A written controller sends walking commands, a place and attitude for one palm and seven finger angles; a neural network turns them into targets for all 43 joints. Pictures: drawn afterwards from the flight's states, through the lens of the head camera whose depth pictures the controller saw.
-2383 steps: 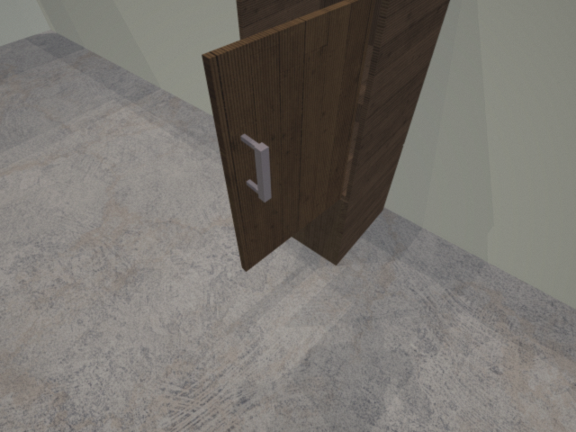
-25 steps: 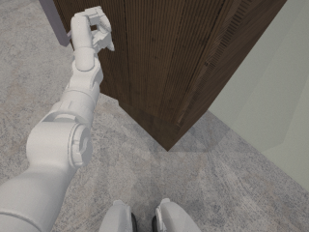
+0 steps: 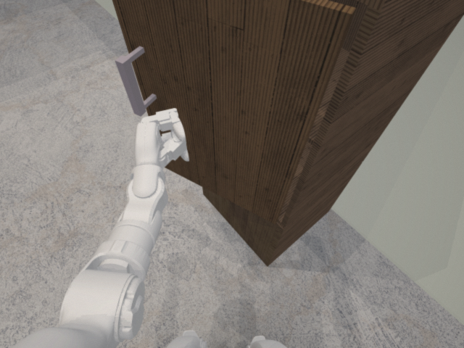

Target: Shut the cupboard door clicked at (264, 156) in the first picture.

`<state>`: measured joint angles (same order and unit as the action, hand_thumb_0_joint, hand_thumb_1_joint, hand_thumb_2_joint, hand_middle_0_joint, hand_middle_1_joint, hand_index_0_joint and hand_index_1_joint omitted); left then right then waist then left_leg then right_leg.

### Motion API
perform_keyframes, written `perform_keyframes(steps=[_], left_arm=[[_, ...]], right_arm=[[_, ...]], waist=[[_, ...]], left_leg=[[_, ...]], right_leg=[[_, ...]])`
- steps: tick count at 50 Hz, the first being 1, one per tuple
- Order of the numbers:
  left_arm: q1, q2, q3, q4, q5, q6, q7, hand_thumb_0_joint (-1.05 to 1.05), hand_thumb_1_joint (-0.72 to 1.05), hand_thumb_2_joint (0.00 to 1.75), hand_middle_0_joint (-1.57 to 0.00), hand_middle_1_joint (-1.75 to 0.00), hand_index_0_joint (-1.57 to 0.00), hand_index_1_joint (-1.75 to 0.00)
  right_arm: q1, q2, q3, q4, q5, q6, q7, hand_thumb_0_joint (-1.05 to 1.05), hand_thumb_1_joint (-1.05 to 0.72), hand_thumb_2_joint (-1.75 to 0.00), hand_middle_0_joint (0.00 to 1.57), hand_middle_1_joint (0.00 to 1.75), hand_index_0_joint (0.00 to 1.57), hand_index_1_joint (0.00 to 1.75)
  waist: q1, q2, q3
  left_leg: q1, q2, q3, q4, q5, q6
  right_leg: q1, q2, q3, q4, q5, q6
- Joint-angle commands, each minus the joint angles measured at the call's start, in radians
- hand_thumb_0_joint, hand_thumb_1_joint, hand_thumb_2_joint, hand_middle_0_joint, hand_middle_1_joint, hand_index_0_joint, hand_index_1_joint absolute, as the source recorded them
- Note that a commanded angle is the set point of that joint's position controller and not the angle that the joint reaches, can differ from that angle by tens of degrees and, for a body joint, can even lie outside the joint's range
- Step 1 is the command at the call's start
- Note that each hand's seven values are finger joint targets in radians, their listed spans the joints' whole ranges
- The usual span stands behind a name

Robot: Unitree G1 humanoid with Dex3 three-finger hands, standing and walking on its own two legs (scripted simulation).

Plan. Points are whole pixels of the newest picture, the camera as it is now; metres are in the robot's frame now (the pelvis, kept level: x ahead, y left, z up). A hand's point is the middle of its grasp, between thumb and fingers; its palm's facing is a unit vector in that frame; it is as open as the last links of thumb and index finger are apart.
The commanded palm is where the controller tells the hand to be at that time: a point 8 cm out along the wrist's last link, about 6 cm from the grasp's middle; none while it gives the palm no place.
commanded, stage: pull the fist back off the door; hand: left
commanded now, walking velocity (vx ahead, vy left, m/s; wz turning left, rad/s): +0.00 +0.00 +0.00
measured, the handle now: (138, 82) +0.62 +0.17 +0.08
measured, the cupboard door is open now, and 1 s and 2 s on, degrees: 20 20 20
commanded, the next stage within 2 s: draw the hand back to the body in 0.16 s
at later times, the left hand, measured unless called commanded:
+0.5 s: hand (161, 156) +0.41 +0.10 +0.10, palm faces +0.03 -1.00 -0.02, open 3.1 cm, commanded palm +0.36 +0.16 +0.11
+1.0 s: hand (61, 215) +0.28 +0.20 +0.16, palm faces +0.07 -0.98 -0.19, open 3.2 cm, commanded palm +0.24 +0.25 +0.18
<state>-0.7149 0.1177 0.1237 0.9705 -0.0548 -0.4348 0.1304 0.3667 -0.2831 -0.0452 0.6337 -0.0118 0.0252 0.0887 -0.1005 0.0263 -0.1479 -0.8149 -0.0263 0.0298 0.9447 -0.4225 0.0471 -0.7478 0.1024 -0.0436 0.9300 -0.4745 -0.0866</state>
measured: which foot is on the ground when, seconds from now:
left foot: down 0.00-1.00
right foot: down 0.00-1.00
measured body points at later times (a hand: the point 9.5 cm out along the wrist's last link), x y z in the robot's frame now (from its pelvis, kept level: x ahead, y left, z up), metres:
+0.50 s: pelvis -0.01 +0.01 +0.01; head +0.04 -0.01 +0.46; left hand +0.40 +0.16 +0.10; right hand +0.04 -0.24 -0.12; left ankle +0.01 +0.09 -0.68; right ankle -0.02 -0.06 -0.68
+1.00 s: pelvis +0.00 +0.04 +0.05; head -0.01 +0.03 +0.50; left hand +0.27 +0.25 +0.17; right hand +0.21 -0.17 -0.01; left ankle +0.01 +0.09 -0.68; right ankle -0.02 -0.06 -0.68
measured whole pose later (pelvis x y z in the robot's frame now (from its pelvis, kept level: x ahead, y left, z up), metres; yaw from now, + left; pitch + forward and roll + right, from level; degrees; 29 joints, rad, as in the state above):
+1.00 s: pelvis +0.00 +0.04 +0.05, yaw +1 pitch -1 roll -1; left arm 0.08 0.27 -0.01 -0.04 -0.10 -0.03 0.02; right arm 0.14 -0.22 0.06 0.53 0.07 0.04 -0.05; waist 0.03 0.04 -0.04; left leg -0.26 -0.07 0.03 0.54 -0.26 0.09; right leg -0.18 0.06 -0.01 0.50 -0.30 -0.04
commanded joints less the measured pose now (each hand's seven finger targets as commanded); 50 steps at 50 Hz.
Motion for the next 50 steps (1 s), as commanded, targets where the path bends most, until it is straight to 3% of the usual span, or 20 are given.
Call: perform_keyframes(steps=[1,4,6,9,13,14,16,18,19,22,26,28,30,33,35,39,40,42,45,50], left_arm=[[-0.442,0.080,-0.050,-0.263,0.012,-0.084,0.008,0.00,0.90,0.90,-1.30,-1.50,-1.30,-1.50],[-0.418,0.078,-0.046,-0.259,-0.005,-0.053,0.012,0.00,0.90,0.90,-1.30,-1.50,-1.30,-1.50],[-0.482,0.084,-0.049,-0.251,-0.009,-0.045,0.017,0.00,0.90,0.90,-1.30,-1.50,-1.30,-1.50],[-0.497,0.121,-0.009,-0.244,-0.012,-0.061,0.025,0.00,0.90,0.90,-1.30,-1.50,-1.30,-1.50],[-0.431,0.095,-0.024,-0.191,-0.001,-0.071,0.011,0.00,0.90,0.90,-1.30,-1.50,-1.30,-1.50],[-0.437,0.079,-0.039,-0.181,-0.005,-0.064,0.006,0.00,0.90,0.90,-1.30,-1.50,-1.30,-1.50],[-0.326,0.139,0.026,-0.217,-0.020,-0.044,-0.004,0.00,0.90,0.90,-1.30,-1.50,-1.30,-1.50],[-0.241,0.178,0.057,-0.314,-0.033,-0.027,-0.019,0.00,0.90,0.90,-1.30,-1.50,-1.30,-1.50],[-0.203,0.164,0.037,-0.380,-0.039,-0.017,-0.031,0.00,0.90,0.90,-1.30,-1.50,-1.30,-1.50],[-0.107,0.171,0.030,-0.496,-0.064,0.022,-0.058,0.00,0.90,0.90,-1.30,-1.50,-1.30,-1.50],[-0.032,0.171,0.003,-0.652,-0.091,0.065,-0.088,0.00,0.90,0.90,-1.30,-1.50,-1.30,-1.50],[0.004,0.149,-0.037,-0.742,-0.098,0.076,-0.104,0.00,0.90,0.90,-1.30,-1.50,-1.30,-1.50],[0.072,0.133,-0.059,-0.782,-0.114,0.103,-0.116,0.00,0.90,0.90,-1.30,-1.50,-1.30,-1.50],[0.153,0.164,-0.043,-0.819,-0.134,0.153,-0.137,0.00,0.90,0.90,-1.30,-1.50,-1.30,-1.50],[0.192,0.168,-0.049,-0.900,-0.141,0.182,-0.147,0.00,0.90,0.90,-1.27,-1.47,-1.27,-1.47],[0.328,0.198,-0.024,-1.058,-0.153,0.237,-0.159,0.00,0.90,0.90,-1.16,-1.35,-1.16,-1.35],[0.354,0.228,-0.109,-1.130,-0.074,0.252,-0.136,0.00,0.90,0.90,-1.13,-1.32,-1.13,-1.32],[0.424,0.235,-0.095,-1.161,-0.064,0.288,-0.112,0.00,0.90,0.90,-1.08,-1.26,-1.08,-1.26],[0.499,0.255,-0.060,-1.199,-0.049,0.324,-0.090,0.00,0.90,0.90,-1.00,-1.17,-1.00,-1.17],[0.596,0.277,-0.022,-1.314,-0.039,0.363,-0.074,0.00,0.90,0.90,-0.86,-1.02,-0.86,-1.02]], right_arm=[[0.077,-0.107,-0.035,-0.055,0.010,-0.021,-0.011,0.00,-0.90,-0.90,0.20,0.30,0.20,0.30],[0.047,-0.104,-0.026,-0.069,0.018,-0.015,-0.020,0.00,-0.90,-0.90,0.20,0.30,0.20,0.30],[0.036,-0.103,-0.022,-0.065,0.020,-0.015,-0.030,0.00,-0.90,-0.90,0.20,0.30,0.20,0.30],[0.026,-0.100,-0.017,-0.059,0.015,-0.024,-0.036,0.00,-0.90,-0.90,0.20,0.30,0.20,0.30],[0.027,-0.097,-0.015,-0.060,0.012,-0.032,-0.029,0.00,-0.90,-0.90,0.20,0.30,0.20,0.30],[0.030,-0.099,-0.014,-0.061,0.011,-0.032,-0.028,0.00,-0.90,-0.90,0.20,0.30,0.20,0.30],[0.030,-0.107,-0.014,-0.090,0.016,-0.026,-0.028,0.00,-0.90,-0.90,0.20,0.30,0.20,0.30],[0.018,-0.107,-0.011,-0.117,0.025,-0.019,-0.031,0.00,-0.90,-0.90,0.20,0.30,0.20,0.30],[0.010,-0.104,-0.009,-0.135,0.029,-0.018,-0.032,0.00,-0.90,-0.90,0.20,0.30,0.20,0.30],[-0.013,-0.102,-0.006,-0.158,0.043,-0.015,-0.045,0.00,-0.90,-0.90,0.20,0.30,0.20,0.30],[-0.063,-0.095,0.000,-0.170,0.061,-0.023,-0.068,0.00,-0.90,-0.90,0.20,0.30,0.20,0.30],[-0.087,-0.092,0.002,-0.173,0.068,-0.038,-0.076,0.00,-0.90,-0.90,0.20,0.30,0.20,0.30],[-0.109,-0.091,0.008,-0.175,0.072,-0.052,-0.082,0.00,-0.90,-0.90,0.20,0.30,0.20,0.30],[-0.144,-0.097,0.016,-0.181,0.083,-0.064,-0.096,0.00,-0.90,-0.90,0.20,0.30,0.20,0.30],[-0.177,-0.093,0.023,-0.199,0.087,-0.072,-0.099,0.00,-0.90,-0.90,0.20,0.30,0.20,0.30],[-0.218,-0.085,0.034,-0.227,0.091,-0.085,-0.107,0.00,-0.90,-0.90,0.20,0.30,0.20,0.30],[-0.254,-0.059,0.034,-0.234,0.089,-0.062,-0.118,0.00,-0.90,-0.90,0.20,0.30,0.20,0.30],[-0.266,-0.062,0.039,-0.235,0.084,-0.044,-0.136,0.00,-0.90,-0.90,0.20,0.30,0.20,0.30],[-0.285,-0.051,0.054,-0.229,0.079,-0.024,-0.148,0.00,-0.90,-0.90,0.20,0.30,0.20,0.30],[-0.307,-0.045,0.068,-0.232,0.069,-0.015,-0.151,0.00,-0.90,-0.90,0.20,0.30,0.20,0.30]], waist=[[-0.036,-0.030,-0.368],[-0.025,-0.048,-0.344],[-0.045,-0.080,-0.324],[-0.033,-0.058,-0.357],[-0.019,-0.041,-0.365],[-0.030,-0.046,-0.351],[0.019,-0.069,-0.388],[0.051,-0.077,-0.426],[0.060,-0.073,-0.420],[0.062,-0.147,-0.349],[0.060,-0.106,-0.260],[0.064,-0.021,-0.252],[0.061,-0.017,-0.216],[0.068,-0.049,-0.158],[0.083,-0.004,-0.156],[0.107,0.001,-0.167],[0.098,-0.013,-0.128],[0.096,-0.047,-0.071],[0.096,-0.035,-0.012],[0.104,0.066,-0.002]], left_leg=[[0.326,0.005,-0.051,-0.036,0.273,0.005],[0.299,0.002,-0.048,-0.052,0.242,0.005],[0.277,0.004,-0.051,-0.053,0.221,0.008],[0.270,0.002,-0.054,-0.047,0.221,0.005],[0.289,0.005,-0.059,-0.046,0.248,0.000],[0.281,0.006,-0.057,-0.046,0.241,0.000],[0.272,0.002,-0.048,-0.065,0.251,0.001],[0.299,0.003,-0.042,-0.095,0.295,0.002],[0.314,0.001,-0.036,-0.109,0.308,0.003],[0.316,0.006,-0.032,-0.146,0.279,0.011],[0.374,0.012,-0.027,-0.198,0.227,0.014],[0.456,0.017,-0.038,-0.220,0.238,0.011],[0.494,0.023,-0.048,-0.245,0.228,0.009],[0.497,0.028,-0.060,-0.282,0.210,0.010],[0.532,0.028,-0.069,-0.306,0.217,0.006],[0.591,0.037,-0.084,-0.334,0.303,-0.001],[0.627,0.040,-0.105,-0.388,0.296,-0.005],[0.637,0.045,-0.100,-0.427,0.283,0.001],[0.679,0.055,-0.112,-0.486,0.285,-0.006],[0.769,0.066,-0.128,-0.554,0.327,-0.020]], right_leg=[[0.110,-0.063,0.113,-0.142,0.490,0.128],[0.137,-0.068,0.119,-0.156,0.468,0.130],[0.134,-0.072,0.123,-0.162,0.449,0.132],[0.149,-0.076,0.131,-0.149,0.455,0.130],[0.119,-0.070,0.106,-0.131,0.451,0.115],[0.110,-0.069,0.106,-0.134,0.442,0.117],[0.197,-0.072,0.122,-0.149,0.476,0.123],[0.276,-0.071,0.123,-0.153,0.545,0.124],[0.304,-0.070,0.119,-0.160,0.566,0.121],[0.351,-0.074,0.128,-0.210,0.554,0.138],[0.336,-0.072,0.126,-0.278,0.432,0.131],[0.305,-0.064,0.099,-0.285,0.387,0.110],[0.287,-0.059,0.079,-0.303,0.342,0.098],[0.302,-0.063,0.076,-0.332,0.311,0.095],[0.318,-0.063,0.058,-0.330,0.305,0.075],[0.373,-0.064,0.036,-0.324,0.372,0.062],[0.388,-0.090,0.091,-0.405,0.373,0.069],[0.425,-0.091,0.089,-0.456,0.364,0.072],[0.467,-0.090,0.075,-0.498,0.355,0.064],[0.535,-0.090,0.063,-0.556,0.373,0.056]])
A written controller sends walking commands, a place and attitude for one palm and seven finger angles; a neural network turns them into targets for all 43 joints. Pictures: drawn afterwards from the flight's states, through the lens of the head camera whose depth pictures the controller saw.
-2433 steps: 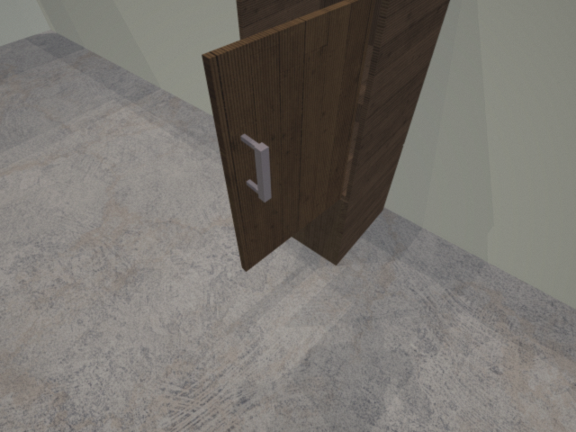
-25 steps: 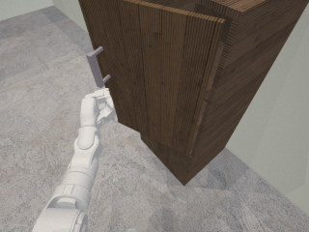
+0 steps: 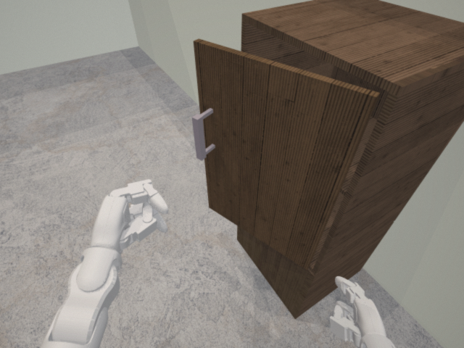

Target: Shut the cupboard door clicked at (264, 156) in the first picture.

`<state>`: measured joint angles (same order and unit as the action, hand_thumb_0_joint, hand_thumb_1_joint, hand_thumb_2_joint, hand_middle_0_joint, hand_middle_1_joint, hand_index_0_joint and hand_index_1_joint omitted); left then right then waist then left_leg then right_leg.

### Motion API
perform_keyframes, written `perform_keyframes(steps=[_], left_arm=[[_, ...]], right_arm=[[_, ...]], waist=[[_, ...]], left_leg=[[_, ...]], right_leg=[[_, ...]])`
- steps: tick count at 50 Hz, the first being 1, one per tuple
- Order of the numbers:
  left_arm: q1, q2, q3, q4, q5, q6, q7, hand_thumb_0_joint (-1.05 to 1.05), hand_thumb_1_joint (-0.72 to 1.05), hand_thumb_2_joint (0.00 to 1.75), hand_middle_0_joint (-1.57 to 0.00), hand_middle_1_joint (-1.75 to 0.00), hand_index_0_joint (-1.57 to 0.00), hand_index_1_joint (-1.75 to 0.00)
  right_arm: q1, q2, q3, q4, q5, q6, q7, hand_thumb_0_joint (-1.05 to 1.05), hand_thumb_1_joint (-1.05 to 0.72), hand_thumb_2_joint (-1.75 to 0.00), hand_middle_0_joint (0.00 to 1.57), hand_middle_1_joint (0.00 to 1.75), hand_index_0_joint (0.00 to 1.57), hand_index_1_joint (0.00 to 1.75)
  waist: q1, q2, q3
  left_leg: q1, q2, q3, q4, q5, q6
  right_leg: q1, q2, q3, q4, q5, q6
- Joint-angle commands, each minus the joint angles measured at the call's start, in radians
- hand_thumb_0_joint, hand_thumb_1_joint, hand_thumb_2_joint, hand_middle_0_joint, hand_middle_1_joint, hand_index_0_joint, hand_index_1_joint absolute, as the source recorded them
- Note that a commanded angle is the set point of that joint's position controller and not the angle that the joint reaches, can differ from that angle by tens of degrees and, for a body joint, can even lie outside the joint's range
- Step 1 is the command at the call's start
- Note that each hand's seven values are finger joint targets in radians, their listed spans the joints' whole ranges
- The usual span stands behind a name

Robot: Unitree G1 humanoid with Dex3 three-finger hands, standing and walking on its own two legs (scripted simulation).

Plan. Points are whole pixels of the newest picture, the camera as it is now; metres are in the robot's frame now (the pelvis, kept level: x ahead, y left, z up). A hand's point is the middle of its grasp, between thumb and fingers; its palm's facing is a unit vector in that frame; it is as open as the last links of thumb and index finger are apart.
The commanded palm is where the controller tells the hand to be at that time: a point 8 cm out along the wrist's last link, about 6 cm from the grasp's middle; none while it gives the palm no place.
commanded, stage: draw the hand back to the body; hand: left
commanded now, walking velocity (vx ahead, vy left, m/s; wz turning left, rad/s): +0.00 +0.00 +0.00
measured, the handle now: (204, 134) +0.62 +0.13 +0.03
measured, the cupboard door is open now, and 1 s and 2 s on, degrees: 20 20 20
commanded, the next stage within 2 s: step back with the hand held close in 0.86 s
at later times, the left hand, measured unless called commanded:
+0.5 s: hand (33, 248) +0.19 +0.27 +0.16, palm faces +0.40 -0.82 -0.42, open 6.3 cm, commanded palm +0.14 +0.31 +0.18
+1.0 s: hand (42, 250) +0.19 +0.26 +0.16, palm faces +0.42 -0.82 -0.40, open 7.4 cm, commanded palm +0.14 +0.30 +0.18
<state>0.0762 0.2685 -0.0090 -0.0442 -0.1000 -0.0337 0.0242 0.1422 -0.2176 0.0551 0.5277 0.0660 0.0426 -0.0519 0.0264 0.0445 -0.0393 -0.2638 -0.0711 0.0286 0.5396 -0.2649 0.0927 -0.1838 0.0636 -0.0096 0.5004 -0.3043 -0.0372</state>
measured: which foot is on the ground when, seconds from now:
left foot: down 0.00-1.00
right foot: down 0.00-1.00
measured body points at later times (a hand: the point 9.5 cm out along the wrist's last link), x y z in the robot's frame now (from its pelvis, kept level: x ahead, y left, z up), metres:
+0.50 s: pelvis +0.01 +0.01 +0.01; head -0.02 -0.01 +0.46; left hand +0.17 +0.32 +0.18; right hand +0.19 -0.21 -0.08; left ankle +0.01 +0.05 -0.73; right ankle -0.02 -0.10 -0.73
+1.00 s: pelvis +0.00 +0.00 +0.01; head -0.02 -0.02 +0.46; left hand +0.16 +0.30 +0.19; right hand +0.19 -0.22 -0.07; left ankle +0.01 +0.05 -0.73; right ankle -0.02 -0.10 -0.73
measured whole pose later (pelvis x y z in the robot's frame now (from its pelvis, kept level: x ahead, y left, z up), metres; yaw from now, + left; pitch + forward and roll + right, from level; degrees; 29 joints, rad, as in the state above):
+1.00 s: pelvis +0.00 +0.00 +0.01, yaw +0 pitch -4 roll -1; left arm 0.48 0.38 0.33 -0.39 -0.10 -0.04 0.09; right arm 0.20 -0.23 0.02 0.61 0.04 -0.06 -0.05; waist 0.06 0.07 -0.01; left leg -0.15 -0.07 0.02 0.42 -0.22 0.09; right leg -0.06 0.06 -0.01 0.37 -0.25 -0.04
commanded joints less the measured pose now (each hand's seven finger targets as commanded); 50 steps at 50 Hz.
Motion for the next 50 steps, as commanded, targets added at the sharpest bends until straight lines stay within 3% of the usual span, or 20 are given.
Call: perform_keyframes(steps=[1,4,9,13,21,22,24,26,27,30,31,32,36,37,40,44,46,49,50], left_arm=[[-0.176,0.127,0.114,-0.328,0.007,-0.034,0.036,0.00,0.90,0.90,-0.83,-0.99,-0.83,-0.99],[-0.101,0.141,0.133,-0.403,0.011,-0.025,0.043,0.00,0.90,0.90,-0.75,-0.90,-0.75,-0.90],[0.040,0.188,0.218,-0.474,0.015,-0.018,0.056,0.00,0.90,0.90,-0.61,-0.75,-0.61,-0.75],[0.133,0.222,0.289,-0.508,0.012,-0.023,0.061,0.00,0.90,0.90,-0.50,-0.63,-0.50,-0.63],[0.283,0.307,0.443,-0.588,0.004,-0.058,0.080,0.00,0.90,0.90,-0.28,-0.39,-0.28,-0.39],[0.315,0.335,0.480,-0.575,0.003,-0.058,0.083,0.00,0.90,0.90,-0.25,-0.36,-0.25,-0.36],[0.338,0.329,0.493,-0.588,-0.002,-0.069,0.084,0.00,0.90,0.90,-0.20,-0.30,-0.20,-0.30],[0.309,0.274,0.436,-0.563,0.006,-0.069,0.081,0.00,0.90,0.90,-0.20,-0.30,-0.20,-0.30],[0.298,0.264,0.424,-0.553,0.009,-0.071,0.081,0.00,0.90,0.90,-0.20,-0.30,-0.20,-0.30],[0.271,0.266,0.417,-0.547,0.012,-0.075,0.086,0.00,0.90,0.90,-0.20,-0.30,-0.20,-0.30],[0.273,0.277,0.431,-0.540,0.011,-0.075,0.090,0.00,0.90,0.90,-0.20,-0.30,-0.20,-0.30],[0.284,0.294,0.445,-0.537,0.010,-0.075,0.089,0.00,0.90,0.90,-0.20,-0.30,-0.20,-0.30],[0.275,0.302,0.454,-0.587,0.012,-0.085,0.092,0.00,0.90,0.90,-0.20,-0.30,-0.20,-0.30],[0.282,0.322,0.470,-0.585,0.013,-0.083,0.093,0.00,0.90,0.90,-0.20,-0.30,-0.20,-0.30],[0.294,0.305,0.465,-0.578,0.008,-0.081,0.092,0.00,0.90,0.90,-0.20,-0.30,-0.20,-0.30],[0.312,0.289,0.458,-0.546,0.001,-0.074,0.085,0.00,0.90,0.90,-0.20,-0.30,-0.20,-0.30],[0.312,0.288,0.457,-0.536,0.001,-0.074,0.085,0.00,0.90,0.90,-0.20,-0.30,-0.20,-0.30],[0.307,0.290,0.452,-0.559,0.003,-0.077,0.084,0.00,0.90,0.90,-0.20,-0.30,-0.20,-0.30],[0.193,0.420,0.581,-0.638,0.005,-0.122,0.095,0.00,0.90,0.90,-0.20,-0.30,-0.20,-0.30]], right_arm=[[-0.084,-0.111,-0.030,-0.127,-0.014,-0.035,-0.010,0.00,-0.90,-0.90,0.20,0.30,0.20,0.30],[-0.090,-0.116,-0.029,-0.127,-0.021,-0.046,-0.004,0.00,-0.90,-0.90,0.20,0.30,0.20,0.30],[-0.093,-0.122,-0.038,-0.120,-0.030,-0.060,0.005,0.00,-0.90,-0.90,0.20,0.30,0.20,0.30],[-0.098,-0.123,-0.047,-0.114,-0.030,-0.068,0.009,0.00,-0.90,-0.90,0.20,0.30,0.20,0.30],[-0.092,-0.129,-0.064,-0.097,-0.023,-0.111,0.007,0.00,-0.90,-0.90,0.20,0.30,0.20,0.30],[-0.093,-0.133,-0.067,-0.093,-0.021,-0.117,0.006,0.00,-0.90,-0.90,0.20,0.30,0.20,0.30],[-0.093,-0.130,-0.069,-0.094,-0.016,-0.125,0.004,0.00,-0.90,-0.90,0.20,0.30,0.20,0.30],[-0.086,-0.136,-0.072,-0.084,-0.018,-0.134,0.004,0.00,-0.90,-0.90,0.20,0.30,0.20,0.30],[-0.082,-0.143,-0.076,-0.080,-0.019,-0.140,0.005,0.00,-0.90,-0.90,0.20,0.30,0.20,0.30],[-0.079,-0.145,-0.076,-0.078,-0.019,-0.149,0.001,0.00,-0.90,-0.90,0.20,0.30,0.20,0.30],[-0.078,-0.145,-0.076,-0.080,-0.021,-0.151,-0.002,0.00,-0.90,-0.90,0.20,0.30,0.20,0.30],[-0.085,-0.146,-0.079,-0.075,-0.021,-0.152,-0.005,0.00,-0.90,-0.90,0.20,0.30,0.20,0.30],[-0.087,-0.134,-0.073,-0.075,-0.024,-0.160,-0.005,0.00,-0.90,-0.90,0.20,0.30,0.20,0.30],[-0.088,-0.137,-0.073,-0.070,-0.025,-0.163,-0.005,0.00,-0.90,-0.90,0.20,0.30,0.20,0.30],[-0.088,-0.127,-0.068,-0.071,-0.025,-0.165,-0.004,0.00,-0.90,-0.90,0.20,0.30,0.20,0.30],[-0.087,-0.128,-0.070,-0.075,-0.026,-0.156,-0.002,0.00,-0.90,-0.90,0.20,0.30,0.20,0.30],[-0.091,-0.127,-0.070,-0.076,-0.025,-0.154,-0.003,0.00,-0.90,-0.90,0.20,0.30,0.20,0.30],[-0.090,-0.129,-0.072,-0.077,-0.027,-0.154,-0.004,0.00,-0.90,-0.90,0.20,0.30,0.20,0.30],[-0.088,-0.155,-0.084,-0.114,-0.022,-0.137,-0.008,0.00,-0.90,-0.90,0.20,0.30,0.20,0.30]], waist=[[-0.021,0.043,-0.118],[-0.015,0.052,-0.110],[0.000,0.014,-0.103],[0.008,0.009,-0.087],[0.027,0.063,-0.064],[0.034,0.040,-0.052],[0.031,0.048,-0.025],[0.015,0.058,0.018],[0.012,0.034,0.024],[0.011,0.029,0.029],[0.017,-0.005,0.018],[0.022,-0.013,0.010],[0.027,0.060,-0.027],[0.032,0.059,-0.023],[0.029,0.074,-0.001],[0.028,0.020,0.010],[0.028,0.016,0.020],[0.028,0.022,-0.017],[-0.003,0.059,0.013]], left_leg=[[0.232,0.113,-0.135,-0.161,0.190,-0.069],[0.263,0.126,-0.155,-0.191,0.244,-0.084],[0.264,0.129,-0.153,-0.202,0.323,-0.097],[0.236,0.125,-0.143,-0.207,0.292,-0.094],[0.193,0.130,-0.160,-0.219,0.217,-0.099],[0.173,0.127,-0.149,-0.217,0.199,-0.095],[0.160,0.126,-0.147,-0.221,0.172,-0.095],[0.159,0.132,-0.167,-0.235,0.112,-0.096],[0.155,0.133,-0.175,-0.243,0.085,-0.094],[0.151,0.128,-0.172,-0.247,0.027,-0.082],[0.143,0.123,-0.169,-0.247,0.021,-0.077],[0.144,0.118,-0.150,-0.238,0.036,-0.070],[0.162,0.109,-0.133,-0.221,0.102,-0.075],[0.150,0.109,-0.131,-0.217,0.112,-0.076],[0.157,0.107,-0.120,-0.213,0.138,-0.078],[0.151,0.105,-0.106,-0.205,0.147,-0.069],[0.145,0.102,-0.101,-0.206,0.126,-0.065],[0.167,0.100,-0.092,-0.193,0.168,-0.060],[0.091,0.118,-0.119,-0.158,0.071,-0.025]], right_leg=[[-0.011,-0.050,0.024,-0.131,0.217,0.005],[0.012,-0.048,0.018,-0.149,0.231,0.004],[0.056,-0.048,0.010,-0.167,0.257,0.006],[0.076,-0.051,0.010,-0.176,0.247,0.008],[0.081,-0.049,0.010,-0.168,0.210,0.009],[0.085,-0.045,0.015,-0.179,0.204,0.009],[0.072,-0.045,0.015,-0.176,0.185,0.008],[0.030,-0.047,0.017,-0.173,0.163,0.013],[0.026,-0.048,0.013,-0.177,0.153,0.015],[0.018,-0.050,0.019,-0.175,0.128,0.017],[0.030,-0.049,0.018,-0.174,0.124,0.017],[0.040,-0.051,0.025,-0.187,0.120,0.014],[0.060,-0.054,0.028,-0.177,0.152,0.009],[0.068,-0.053,0.031,-0.183,0.155,0.007],[0.053,-0.053,0.030,-0.185,0.165,0.006],[0.047,-0.054,0.037,-0.198,0.157,0.008],[0.038,-0.054,0.037,-0.201,0.140,0.010],[0.051,-0.058,0.040,-0.197,0.171,0.011],[-0.004,-0.115,0.147,-0.225,0.175,0.019]])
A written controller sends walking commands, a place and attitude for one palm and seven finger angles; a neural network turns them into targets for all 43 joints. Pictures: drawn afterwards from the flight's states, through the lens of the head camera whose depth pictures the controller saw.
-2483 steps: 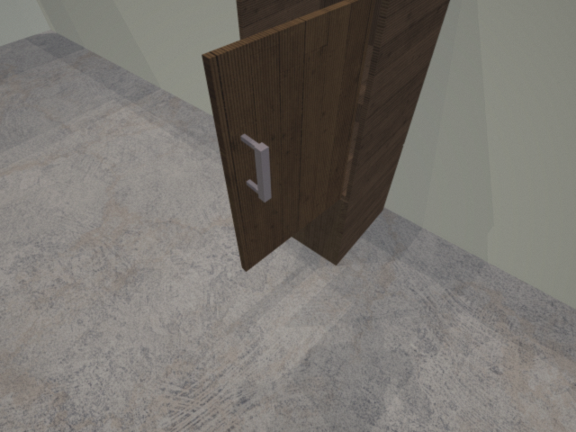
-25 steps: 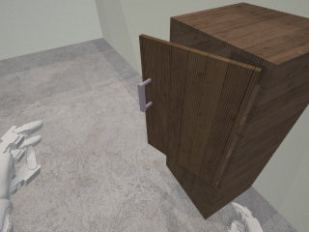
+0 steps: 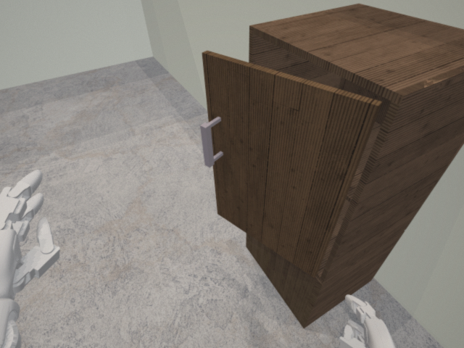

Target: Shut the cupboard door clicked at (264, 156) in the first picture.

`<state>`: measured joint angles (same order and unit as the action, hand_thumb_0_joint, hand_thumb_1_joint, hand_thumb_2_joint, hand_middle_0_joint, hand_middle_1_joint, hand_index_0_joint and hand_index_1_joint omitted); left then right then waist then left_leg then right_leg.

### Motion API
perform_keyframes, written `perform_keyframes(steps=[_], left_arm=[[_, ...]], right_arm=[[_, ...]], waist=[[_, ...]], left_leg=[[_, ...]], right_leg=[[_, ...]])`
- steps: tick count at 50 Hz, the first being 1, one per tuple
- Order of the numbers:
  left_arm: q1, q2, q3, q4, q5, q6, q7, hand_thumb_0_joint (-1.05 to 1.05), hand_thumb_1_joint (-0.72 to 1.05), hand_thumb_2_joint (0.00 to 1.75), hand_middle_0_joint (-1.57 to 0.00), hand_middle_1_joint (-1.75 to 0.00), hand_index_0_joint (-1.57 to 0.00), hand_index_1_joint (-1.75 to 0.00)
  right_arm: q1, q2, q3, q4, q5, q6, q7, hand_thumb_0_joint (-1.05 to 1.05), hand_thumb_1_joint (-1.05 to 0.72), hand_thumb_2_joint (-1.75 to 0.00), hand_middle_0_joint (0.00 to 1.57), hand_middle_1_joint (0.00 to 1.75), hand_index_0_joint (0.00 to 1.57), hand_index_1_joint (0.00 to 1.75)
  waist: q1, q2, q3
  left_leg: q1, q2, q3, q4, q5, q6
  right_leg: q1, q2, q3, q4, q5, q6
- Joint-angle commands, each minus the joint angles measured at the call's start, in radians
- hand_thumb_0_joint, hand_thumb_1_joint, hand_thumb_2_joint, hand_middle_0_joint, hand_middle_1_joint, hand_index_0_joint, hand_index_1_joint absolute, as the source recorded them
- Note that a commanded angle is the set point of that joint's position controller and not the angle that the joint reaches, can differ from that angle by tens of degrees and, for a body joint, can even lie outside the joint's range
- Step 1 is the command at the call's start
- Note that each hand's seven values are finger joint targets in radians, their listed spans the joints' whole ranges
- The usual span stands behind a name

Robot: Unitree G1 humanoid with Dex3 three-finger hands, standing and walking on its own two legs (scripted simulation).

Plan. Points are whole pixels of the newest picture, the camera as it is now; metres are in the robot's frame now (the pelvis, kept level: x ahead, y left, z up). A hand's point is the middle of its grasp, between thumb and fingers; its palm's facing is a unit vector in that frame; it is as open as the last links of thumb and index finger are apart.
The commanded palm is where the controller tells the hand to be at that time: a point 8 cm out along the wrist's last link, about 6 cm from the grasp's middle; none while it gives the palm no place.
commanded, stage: step back with the hand held close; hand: left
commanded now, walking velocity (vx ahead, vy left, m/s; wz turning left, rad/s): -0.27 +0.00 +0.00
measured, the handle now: (212, 142) +0.62 +0.13 +0.02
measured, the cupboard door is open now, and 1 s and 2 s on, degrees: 20 20 20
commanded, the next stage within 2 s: stop stepping back and stand still in 1.26 s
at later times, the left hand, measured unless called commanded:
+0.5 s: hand (42, 256) +0.18 +0.28 +0.15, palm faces +0.35 -0.81 -0.48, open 7.4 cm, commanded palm +0.12 +0.31 +0.17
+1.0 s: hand out of the picture +0.11 +0.30 +0.16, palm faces +0.42 -0.79 -0.45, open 7.4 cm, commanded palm +0.05 +0.33 +0.17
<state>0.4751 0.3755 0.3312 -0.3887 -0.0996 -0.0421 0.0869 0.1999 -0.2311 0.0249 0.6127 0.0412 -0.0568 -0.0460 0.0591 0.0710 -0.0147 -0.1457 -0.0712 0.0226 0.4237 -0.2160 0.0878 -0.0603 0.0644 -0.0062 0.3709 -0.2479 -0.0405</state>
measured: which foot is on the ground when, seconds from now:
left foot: down 0.00-1.00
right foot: down 0.00-0.90, up 0.92-1.00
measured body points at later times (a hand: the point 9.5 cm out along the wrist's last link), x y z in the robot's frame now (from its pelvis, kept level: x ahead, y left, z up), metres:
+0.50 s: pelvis -0.03 +0.02 -0.01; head -0.03 +0.02 +0.44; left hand +0.15 +0.32 +0.18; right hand +0.14 -0.24 -0.08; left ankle +0.01 +0.06 -0.74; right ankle -0.03 -0.10 -0.74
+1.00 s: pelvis -0.09 +0.03 -0.02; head -0.08 +0.06 +0.43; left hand +0.08 +0.34 +0.18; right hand +0.07 -0.21 -0.09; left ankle +0.01 +0.06 -0.74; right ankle -0.16 -0.10 -0.73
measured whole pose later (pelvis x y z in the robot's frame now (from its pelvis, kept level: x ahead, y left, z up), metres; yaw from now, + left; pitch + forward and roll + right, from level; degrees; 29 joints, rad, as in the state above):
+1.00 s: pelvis -0.09 +0.03 -0.02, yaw -1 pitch +3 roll -4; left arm 0.50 0.43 0.47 -0.51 -0.04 -0.25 0.11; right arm 0.22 -0.21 0.00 0.59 -0.01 -0.05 -0.04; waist 0.02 0.00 -0.03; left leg -0.49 -0.05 0.06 0.56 -0.12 0.13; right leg -0.25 0.08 0.04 0.63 -0.36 0.00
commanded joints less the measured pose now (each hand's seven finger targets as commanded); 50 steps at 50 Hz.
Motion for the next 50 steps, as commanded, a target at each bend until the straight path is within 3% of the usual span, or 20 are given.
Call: perform_keyframes(steps=[1,5,8,11,12,14,17,19,22,31,32,36,37,38,41,42,46,47,48,50], left_arm=[[-0.107,0.239,0.186,-0.210,0.001,-0.126,0.030,0.00,0.90,0.90,-0.20,-0.30,-0.20,-0.30],[-0.029,0.199,0.147,-0.173,0.004,-0.151,0.026,0.00,0.90,0.90,-0.20,-0.30,-0.20,-0.30],[-0.004,0.219,0.164,-0.173,0.004,-0.150,0.031,0.00,0.90,0.90,-0.20,-0.30,-0.20,-0.30],[0.008,0.239,0.181,-0.184,0.004,-0.146,0.037,0.00,0.90,0.90,-0.20,-0.30,-0.20,-0.30],[0.009,0.266,0.205,-0.202,0.006,-0.149,0.040,0.00,0.90,0.90,-0.20,-0.30,-0.20,-0.30],[0.025,0.259,0.200,-0.217,0.005,-0.149,0.043,0.00,0.90,0.90,-0.20,-0.30,-0.20,-0.30],[0.032,0.283,0.223,-0.252,0.009,-0.153,0.050,0.00,0.90,0.90,-0.20,-0.30,-0.20,-0.30],[0.045,0.262,0.208,-0.246,0.011,-0.154,0.053,0.00,0.90,0.90,-0.20,-0.30,-0.20,-0.30],[0.045,0.282,0.235,-0.255,0.020,-0.165,0.060,0.00,0.90,0.90,-0.20,-0.30,-0.20,-0.30],[-0.020,0.238,0.218,-0.283,0.056,-0.206,0.062,0.00,0.90,0.90,-0.20,-0.30,-0.20,-0.30],[-0.035,0.267,0.248,-0.300,0.065,-0.215,0.063,0.00,0.90,0.90,-0.20,-0.30,-0.20,-0.30],[-0.051,0.240,0.237,-0.296,0.073,-0.225,0.061,0.00,0.90,0.90,-0.20,-0.30,-0.20,-0.30],[-0.041,0.271,0.273,-0.291,0.080,-0.233,0.063,0.00,0.90,0.90,-0.20,-0.30,-0.20,-0.30],[-0.034,0.237,0.240,-0.298,0.069,-0.237,0.060,0.00,0.90,0.90,-0.20,-0.30,-0.20,-0.30],[-0.047,0.233,0.243,-0.313,0.072,-0.251,0.056,0.00,0.90,0.90,-0.20,-0.30,-0.20,-0.30],[-0.044,0.258,0.266,-0.321,0.077,-0.256,0.056,0.00,0.90,0.90,-0.20,-0.30,-0.20,-0.30],[-0.045,0.236,0.247,-0.342,0.067,-0.271,0.049,0.00,0.90,0.90,-0.20,-0.30,-0.20,-0.30],[-0.030,0.262,0.273,-0.335,0.067,-0.273,0.051,0.00,0.90,0.90,-0.20,-0.30,-0.20,-0.30],[-0.025,0.233,0.240,-0.337,0.054,-0.275,0.048,0.00,0.90,0.90,-0.20,-0.30,-0.20,-0.30],[-0.002,0.245,0.244,-0.337,0.042,-0.280,0.049,0.00,0.90,0.90,-0.20,-0.30,-0.20,-0.30]], right_arm=[[-0.139,-0.126,-0.051,-0.175,-0.004,-0.027,-0.021,0.00,-0.90,-0.90,0.20,0.30,0.20,0.30],[-0.132,-0.133,-0.065,-0.175,-0.006,0.007,-0.023,0.00,-0.90,-0.90,0.20,0.30,0.20,0.30],[-0.135,-0.133,-0.072,-0.186,-0.003,0.028,-0.030,0.00,-0.90,-0.90,0.20,0.30,0.20,0.30],[-0.132,-0.136,-0.080,-0.201,0.000,0.050,-0.034,0.00,-0.90,-0.90,0.20,0.30,0.20,0.30],[-0.136,-0.141,-0.082,-0.202,-0.001,0.054,-0.037,0.00,-0.90,-0.90,0.20,0.30,0.20,0.30],[-0.134,-0.136,-0.081,-0.215,0.002,0.062,-0.039,0.00,-0.90,-0.90,0.20,0.30,0.20,0.30],[-0.130,-0.146,-0.084,-0.221,-0.002,0.065,-0.042,0.00,-0.90,-0.90,0.20,0.30,0.20,0.30],[-0.127,-0.141,-0.080,-0.226,-0.003,0.066,-0.043,0.00,-0.90,-0.90,0.20,0.30,0.20,0.30],[-0.120,-0.155,-0.083,-0.225,-0.011,0.058,-0.044,0.00,-0.90,-0.90,0.20,0.30,0.20,0.30],[-0.089,-0.165,-0.084,-0.228,-0.021,0.014,-0.046,0.00,-0.90,-0.90,0.20,0.30,0.20,0.30],[-0.088,-0.171,-0.088,-0.223,-0.027,0.006,-0.045,0.00,-0.90,-0.90,0.20,0.30,0.20,0.30],[-0.079,-0.166,-0.089,-0.219,-0.033,-0.007,-0.039,0.00,-0.90,-0.90,0.20,0.30,0.20,0.30],[-0.076,-0.170,-0.093,-0.212,-0.037,-0.014,-0.036,0.00,-0.90,-0.90,0.20,0.30,0.20,0.30],[-0.071,-0.157,-0.088,-0.214,-0.036,-0.016,-0.034,0.00,-0.90,-0.90,0.20,0.30,0.20,0.30],[-0.073,-0.165,-0.091,-0.202,-0.041,-0.022,-0.026,0.00,-0.90,-0.90,0.20,0.30,0.20,0.30],[-0.075,-0.167,-0.095,-0.195,-0.045,-0.028,-0.022,0.00,-0.90,-0.90,0.20,0.30,0.20,0.30],[-0.081,-0.157,-0.092,-0.182,-0.052,-0.046,-0.015,0.00,-0.90,-0.90,0.20,0.30,0.20,0.30],[-0.076,-0.154,-0.094,-0.173,-0.054,-0.052,-0.011,0.00,-0.90,-0.90,0.20,0.30,0.20,0.30],[-0.081,-0.141,-0.087,-0.171,-0.053,-0.057,-0.009,0.00,-0.90,-0.90,0.20,0.30,0.20,0.30],[-0.088,-0.145,-0.085,-0.156,-0.051,-0.064,-0.004,0.00,-0.90,-0.90,0.20,0.30,0.20,0.30]], waist=[[-0.040,0.008,-0.029],[-0.044,-0.006,-0.103],[-0.043,-0.042,-0.150],[-0.044,-0.075,-0.163],[-0.041,-0.058,-0.174],[-0.043,-0.060,-0.177],[-0.042,-0.027,-0.172],[-0.045,-0.027,-0.146],[-0.042,0.005,-0.125],[-0.054,0.029,-0.069],[-0.048,0.036,-0.082],[-0.053,0.046,-0.062],[-0.049,0.041,-0.069],[-0.055,0.014,-0.065],[-0.054,0.064,-0.077],[-0.051,0.063,-0.087],[-0.051,0.087,-0.093],[-0.050,0.072,-0.093],[-0.051,0.053,-0.103],[-0.049,0.068,-0.147]], left_leg=[[-0.015,0.110,-0.119,-0.015,0.032,-0.020],[-0.003,0.130,-0.108,0.008,0.174,-0.026],[-0.009,0.145,-0.102,0.020,0.287,-0.025],[-0.037,0.154,-0.103,0.030,0.317,-0.022],[-0.051,0.156,-0.106,0.030,0.337,-0.023],[-0.077,0.166,-0.116,0.028,0.334,-0.022],[-0.122,0.178,-0.131,0.013,0.273,-0.019],[-0.176,0.186,-0.147,-0.005,0.208,-0.014],[-0.274,0.202,-0.181,-0.047,0.067,-0.003],[-0.559,0.257,-0.280,-0.181,-0.401,0.037],[-0.571,0.266,-0.300,-0.198,-0.418,0.040],[-0.640,0.293,-0.317,-0.227,-0.511,0.049],[-0.635,0.295,-0.326,-0.226,-0.498,0.049],[-0.596,0.284,-0.318,-0.205,-0.434,0.039],[-0.615,0.302,-0.319,-0.225,-0.464,0.037],[-0.609,0.310,-0.322,-0.228,-0.461,0.041],[-0.573,0.322,-0.326,-0.266,-0.457,0.023],[-0.530,0.318,-0.329,-0.264,-0.414,0.018],[-0.463,0.305,-0.312,-0.248,-0.344,0.001],[-0.365,0.293,-0.283,-0.230,-0.270,-0.028]], right_leg=[[-0.153,-0.143,0.155,-0.097,0.109,0.012],[-0.154,-0.153,0.137,-0.022,0.248,0.022],[-0.129,-0.148,0.117,0.040,0.367,0.038],[-0.125,-0.141,0.119,0.076,0.395,0.049],[-0.109,-0.143,0.112,0.091,0.418,0.046],[-0.104,-0.138,0.120,0.114,0.395,0.041],[-0.104,-0.127,0.128,0.125,0.329,0.040],[-0.101,-0.117,0.133,0.132,0.273,0.037],[-0.070,-0.100,0.132,0.146,0.190,0.036],[0.058,-0.043,0.102,0.268,0.076,0.045],[0.081,-0.032,0.094,0.283,0.072,0.047],[0.107,-0.015,0.077,0.346,0.036,0.050],[0.112,-0.009,0.077,0.341,0.039,0.049],[0.079,-0.018,0.077,0.317,0.063,0.044],[0.091,-0.003,0.076,0.359,0.036,0.043],[0.092,0.003,0.070,0.366,0.021,0.044],[0.064,0.025,0.045,0.372,-0.086,0.039],[0.039,0.027,0.040,0.336,-0.094,0.035],[-0.005,0.020,0.034,0.282,-0.110,0.031],[-0.031,0.017,0.037,0.189,-0.117,0.024]])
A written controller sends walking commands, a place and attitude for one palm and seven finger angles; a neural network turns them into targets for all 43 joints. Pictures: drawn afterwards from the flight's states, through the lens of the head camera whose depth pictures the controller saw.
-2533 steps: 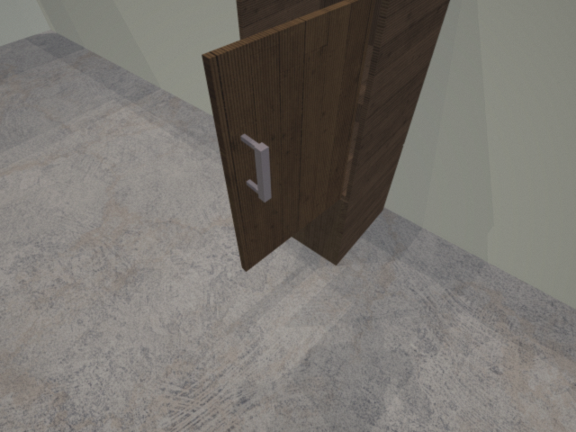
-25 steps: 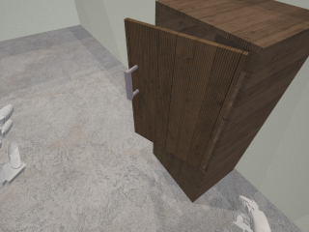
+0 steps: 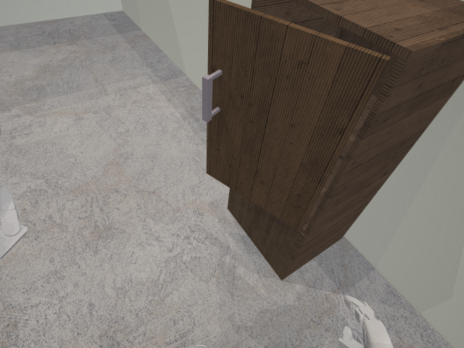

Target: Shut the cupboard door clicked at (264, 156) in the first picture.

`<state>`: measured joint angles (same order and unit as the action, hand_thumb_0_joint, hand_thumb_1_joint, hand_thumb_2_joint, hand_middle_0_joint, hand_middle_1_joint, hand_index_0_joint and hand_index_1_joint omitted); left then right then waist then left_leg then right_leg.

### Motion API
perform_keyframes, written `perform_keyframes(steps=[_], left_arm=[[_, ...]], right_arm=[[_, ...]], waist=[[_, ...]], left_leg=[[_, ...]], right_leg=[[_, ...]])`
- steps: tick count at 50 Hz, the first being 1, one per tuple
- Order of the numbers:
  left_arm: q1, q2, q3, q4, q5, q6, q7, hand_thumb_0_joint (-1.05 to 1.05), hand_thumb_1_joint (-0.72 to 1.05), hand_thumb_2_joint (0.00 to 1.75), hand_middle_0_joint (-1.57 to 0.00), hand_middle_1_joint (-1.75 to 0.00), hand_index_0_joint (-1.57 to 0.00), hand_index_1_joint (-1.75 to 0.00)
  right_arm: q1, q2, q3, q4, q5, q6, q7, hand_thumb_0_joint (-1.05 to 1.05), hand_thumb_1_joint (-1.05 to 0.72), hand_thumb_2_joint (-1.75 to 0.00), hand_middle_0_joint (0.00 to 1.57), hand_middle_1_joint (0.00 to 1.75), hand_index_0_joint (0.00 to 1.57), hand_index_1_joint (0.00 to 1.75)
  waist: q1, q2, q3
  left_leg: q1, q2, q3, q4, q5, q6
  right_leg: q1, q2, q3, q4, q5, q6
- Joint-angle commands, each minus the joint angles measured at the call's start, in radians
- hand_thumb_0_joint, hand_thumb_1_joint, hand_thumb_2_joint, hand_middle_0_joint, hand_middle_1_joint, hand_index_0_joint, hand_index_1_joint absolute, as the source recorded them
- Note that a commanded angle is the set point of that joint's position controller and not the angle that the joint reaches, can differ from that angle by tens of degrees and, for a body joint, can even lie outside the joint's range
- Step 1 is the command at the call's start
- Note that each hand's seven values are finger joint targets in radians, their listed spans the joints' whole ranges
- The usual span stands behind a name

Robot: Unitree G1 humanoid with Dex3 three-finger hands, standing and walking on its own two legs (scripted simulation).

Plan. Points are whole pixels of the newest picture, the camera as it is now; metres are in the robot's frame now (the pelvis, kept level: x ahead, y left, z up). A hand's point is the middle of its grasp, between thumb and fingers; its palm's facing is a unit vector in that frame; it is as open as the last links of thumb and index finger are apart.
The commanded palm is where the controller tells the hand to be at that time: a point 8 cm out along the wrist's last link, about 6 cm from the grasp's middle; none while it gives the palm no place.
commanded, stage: step back with the hand held close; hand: left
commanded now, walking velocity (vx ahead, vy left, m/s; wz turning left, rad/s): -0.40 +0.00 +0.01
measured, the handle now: (212, 96) +0.71 +0.12 +0.04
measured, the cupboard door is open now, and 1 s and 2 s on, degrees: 20 20 20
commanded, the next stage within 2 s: stop stepping back and stand still in 0.26 s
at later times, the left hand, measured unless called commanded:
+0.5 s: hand out of the picture +0.10 +0.27 +0.17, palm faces +0.49 -0.81 -0.33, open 7.4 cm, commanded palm +0.03 +0.31 +0.19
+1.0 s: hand out of the picture +0.03 +0.29 +0.17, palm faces +0.50 -0.78 -0.37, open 7.4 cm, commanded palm -0.01 +0.32 +0.19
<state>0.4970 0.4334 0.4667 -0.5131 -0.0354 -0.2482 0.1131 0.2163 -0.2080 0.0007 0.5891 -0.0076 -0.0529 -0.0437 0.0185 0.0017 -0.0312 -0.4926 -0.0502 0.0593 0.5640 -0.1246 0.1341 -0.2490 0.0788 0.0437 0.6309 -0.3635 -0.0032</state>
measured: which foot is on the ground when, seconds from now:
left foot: down 0.00-0.30, up 0.32-0.46, down 0.48-1.00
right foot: up 0.00-0.06, down 0.08-1.00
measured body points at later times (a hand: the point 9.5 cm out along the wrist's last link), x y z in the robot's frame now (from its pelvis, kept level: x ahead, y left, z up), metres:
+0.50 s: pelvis -0.10 +0.00 +0.00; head -0.12 +0.04 +0.45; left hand +0.06 +0.31 +0.19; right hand +0.05 -0.26 -0.07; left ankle -0.05 +0.10 -0.73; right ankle -0.11 -0.13 -0.72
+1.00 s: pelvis -0.15 +0.01 +0.01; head -0.19 +0.03 +0.46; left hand +0.00 +0.33 +0.19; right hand +0.00 -0.22 -0.07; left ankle -0.05 +0.10 -0.72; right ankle -0.17 -0.10 -0.72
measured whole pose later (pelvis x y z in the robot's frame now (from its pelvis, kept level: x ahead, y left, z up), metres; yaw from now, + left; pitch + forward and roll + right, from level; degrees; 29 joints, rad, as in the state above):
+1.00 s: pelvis -0.15 +0.01 +0.01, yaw +2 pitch -1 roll -2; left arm 0.52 0.39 0.37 -0.45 -0.03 -0.11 0.17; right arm 0.27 -0.20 0.01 0.66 0.00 -0.04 -0.07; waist 0.01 0.00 -0.08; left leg -0.39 0.00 0.03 0.58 -0.26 0.02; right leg -0.16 0.05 -0.02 0.49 -0.31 -0.03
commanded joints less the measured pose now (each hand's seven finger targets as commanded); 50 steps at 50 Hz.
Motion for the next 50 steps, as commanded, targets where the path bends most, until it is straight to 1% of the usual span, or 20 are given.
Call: perform_keyframes(steps=[1,5,7,9,11,12,14,15,16,17,19,21,24,25,27,30,35,38,47,50], left_arm=[[-0.024,0.185,0.103,-0.222,-0.028,-0.076,0.022,0.00,0.90,0.90,-0.20,-0.30,-0.20,-0.30],[-0.012,0.211,0.107,-0.259,-0.048,-0.080,0.035,0.00,0.90,0.90,-0.20,-0.30,-0.20,-0.30],[0.061,0.240,0.137,-0.246,-0.058,-0.060,0.033,0.00,0.90,0.90,-0.20,-0.30,-0.20,-0.30],[0.100,0.237,0.144,-0.232,-0.070,-0.040,0.027,0.00,0.90,0.90,-0.20,-0.30,-0.20,-0.30],[0.116,0.247,0.167,-0.199,-0.074,-0.026,0.030,0.00,0.90,0.90,-0.20,-0.30,-0.20,-0.30],[0.119,0.279,0.197,-0.203,-0.069,-0.022,0.035,0.00,0.90,0.90,-0.20,-0.30,-0.20,-0.30],[0.088,0.248,0.136,-0.195,-0.062,-0.021,0.047,0.00,0.90,0.90,-0.20,-0.30,-0.20,-0.30],[0.066,0.244,0.121,-0.176,-0.047,-0.014,0.058,0.00,0.90,0.90,-0.20,-0.30,-0.20,-0.30],[0.028,0.219,0.083,-0.162,-0.027,0.000,0.064,0.00,0.90,0.90,-0.20,-0.30,-0.20,-0.30],[-0.035,0.217,0.063,-0.181,-0.018,0.005,0.070,0.00,0.90,0.90,-0.20,-0.30,-0.20,-0.30],[-0.128,0.202,0.017,-0.175,0.004,0.013,0.079,0.00,0.90,0.90,-0.20,-0.30,-0.20,-0.30],[-0.177,0.206,0.007,-0.174,0.007,0.022,0.087,0.00,0.90,0.90,-0.20,-0.30,-0.20,-0.30],[-0.106,0.231,0.057,-0.241,0.003,0.010,0.086,0.00,0.90,0.90,-0.20,-0.30,-0.20,-0.30],[0.019,0.219,0.081,-0.190,-0.015,0.006,0.077,0.00,0.90,0.90,-0.20,-0.30,-0.20,-0.30],[-0.009,0.212,0.114,-0.243,-0.009,0.000,0.066,0.00,0.90,0.90,-0.20,-0.30,-0.20,-0.30],[-0.002,0.176,0.089,-0.247,-0.006,0.000,0.063,0.00,0.90,0.90,-0.20,-0.30,-0.20,-0.30],[0.015,0.156,0.057,-0.164,-0.009,0.032,0.063,0.00,0.90,0.90,-0.20,-0.30,-0.20,-0.30],[0.028,0.152,0.049,-0.134,-0.010,0.060,0.061,0.00,0.90,0.90,-0.20,-0.30,-0.20,-0.30],[-0.143,0.169,0.025,-0.153,0.005,0.071,0.077,0.00,0.90,0.90,-0.20,-0.30,-0.20,-0.30],[-0.193,0.154,-0.001,-0.129,0.013,0.052,0.078,0.00,0.90,0.90,-0.20,-0.30,-0.20,-0.30]], right_arm=[[-0.105,-0.166,-0.060,-0.126,-0.001,-0.069,-0.004,0.00,-0.90,-0.90,0.20,0.30,0.20,0.30],[-0.102,-0.156,-0.059,-0.101,0.004,-0.070,0.000,0.00,-0.90,-0.90,0.20,0.30,0.20,0.30],[-0.127,-0.159,-0.068,-0.117,0.017,-0.073,0.002,0.00,-0.90,-0.90,0.20,0.30,0.20,0.30],[-0.163,-0.157,-0.058,-0.147,0.017,-0.059,-0.002,0.00,-0.90,-0.90,0.20,0.30,0.20,0.30],[-0.171,-0.157,-0.055,-0.157,0.014,-0.042,-0.009,0.00,-0.90,-0.90,0.20,0.30,0.20,0.30],[-0.171,-0.155,-0.058,-0.157,0.011,-0.038,-0.009,0.00,-0.90,-0.90,0.20,0.30,0.20,0.30],[-0.125,-0.125,-0.053,-0.128,0.010,-0.030,-0.013,0.00,-0.90,-0.90,0.20,0.30,0.20,0.30],[-0.102,-0.120,-0.057,-0.105,0.004,-0.021,-0.012,0.00,-0.90,-0.90,0.20,0.30,0.20,0.30],[-0.101,-0.118,-0.055,-0.097,0.002,-0.008,-0.012,0.00,-0.90,-0.90,0.20,0.30,0.20,0.30],[-0.102,-0.119,-0.047,-0.090,-0.003,-0.006,-0.014,0.00,-0.90,-0.90,0.20,0.30,0.20,0.30],[-0.109,-0.108,-0.018,-0.094,0.003,-0.002,-0.034,0.00,-0.90,-0.90,0.20,0.30,0.20,0.30],[-0.090,-0.130,-0.028,-0.089,0.016,-0.015,-0.052,0.00,-0.90,-0.90,0.20,0.30,0.20,0.30],[-0.084,-0.160,-0.050,-0.125,0.034,-0.060,-0.068,0.00,-0.90,-0.90,0.20,0.30,0.20,0.30],[-0.064,-0.141,-0.043,-0.127,0.031,-0.067,-0.062,0.00,-0.90,-0.90,0.20,0.30,0.20,0.30],[-0.077,-0.140,-0.034,-0.128,0.013,-0.078,-0.055,0.00,-0.90,-0.90,0.20,0.30,0.20,0.30],[-0.055,-0.122,-0.036,-0.122,0.011,-0.103,-0.044,0.00,-0.90,-0.90,0.20,0.30,0.20,0.30],[-0.040,-0.120,-0.028,-0.104,0.004,-0.099,-0.028,0.00,-0.90,-0.90,0.20,0.30,0.20,0.30],[-0.065,-0.112,-0.030,-0.108,0.010,-0.079,-0.027,0.00,-0.90,-0.90,0.20,0.30,0.20,0.30],[-0.086,-0.110,-0.033,-0.085,0.001,-0.044,-0.040,0.00,-0.90,-0.90,0.20,0.30,0.20,0.30],[-0.091,-0.115,-0.031,-0.084,0.007,-0.043,-0.044,0.00,-0.90,-0.90,0.20,0.30,0.20,0.30]], waist=[[-0.006,0.147,-0.148],[-0.009,0.132,-0.322],[-0.005,0.101,-0.367],[-0.005,0.157,-0.278],[-0.015,0.133,-0.162],[-0.016,0.092,-0.137],[-0.038,-0.106,-0.077],[-0.040,-0.171,-0.055],[-0.041,-0.160,-0.014],[-0.050,-0.107,0.004],[-0.049,-0.003,0.050],[-0.045,0.050,0.021],[-0.014,0.074,-0.072],[-0.026,0.132,-0.088],[-0.021,0.264,-0.056],[-0.028,0.181,-0.072],[-0.035,0.183,-0.059],[-0.026,0.073,-0.084],[-0.044,-0.011,0.034],[-0.050,0.010,0.077]], left_leg=[[0.022,0.257,-0.305,-0.362,-0.320,-0.094],[0.343,0.209,-0.187,-0.211,0.206,-0.135],[0.378,0.213,-0.187,-0.226,0.117,-0.106],[0.197,0.228,-0.196,-0.310,-0.161,-0.105],[-0.002,0.197,-0.179,-0.319,-0.422,-0.132],[-0.015,0.169,-0.156,-0.247,-0.428,-0.140],[0.223,0.062,-0.081,0.139,-0.252,-0.180],[0.237,0.042,-0.088,0.321,-0.247,-0.179],[0.130,0.038,-0.101,0.429,-0.288,-0.169],[0.097,0.054,-0.121,0.451,-0.312,-0.158],[0.068,0.089,-0.106,0.234,-0.258,-0.155],[0.162,0.060,-0.063,-0.002,-0.134,-0.140],[0.190,0.167,-0.165,-0.131,-0.040,-0.097],[0.151,0.200,-0.228,-0.225,-0.238,-0.089],[-0.028,0.257,-0.379,-0.434,-0.582,-0.063],[0.032,0.236,-0.298,-0.403,-0.538,-0.084],[0.094,0.176,-0.204,-0.370,-0.439,-0.133],[0.130,0.159,-0.180,-0.353,-0.441,-0.141],[0.216,0.092,-0.073,-0.006,-0.282,-0.126],[0.241,0.103,-0.092,0.020,-0.264,-0.110]], right_leg=[[0.140,-0.002,-0.016,-0.116,-0.002,-0.020],[0.030,-0.039,-0.022,-0.204,0.146,-0.009],[0.019,-0.021,-0.046,-0.156,0.100,0.019],[0.063,-0.012,-0.050,-0.149,-0.040,0.005],[0.085,-0.032,-0.034,-0.182,-0.143,-0.031],[0.040,-0.078,0.007,-0.246,-0.202,-0.047],[-0.349,-0.314,0.239,-0.459,-0.275,-0.134],[-0.422,-0.419,0.305,-0.485,-0.187,-0.175],[-0.377,-0.440,0.287,-0.451,-0.039,-0.191],[-0.346,-0.431,0.263,-0.409,0.121,-0.180],[-0.206,-0.325,0.124,-0.266,0.375,-0.122],[-0.151,-0.251,0.078,-0.205,0.328,-0.069],[-0.035,-0.118,0.029,-0.182,0.139,-0.001],[-0.006,-0.085,-0.018,-0.148,0.016,0.003],[0.111,-0.023,-0.048,-0.025,-0.031,0.020],[0.127,-0.015,-0.056,-0.102,0.009,0.013],[0.134,-0.026,-0.057,-0.247,0.009,-0.015],[0.118,-0.028,-0.059,-0.257,-0.054,-0.028],[-0.181,-0.208,0.180,-0.398,-0.310,-0.121],[-0.239,-0.211,0.162,-0.368,-0.296,-0.112]])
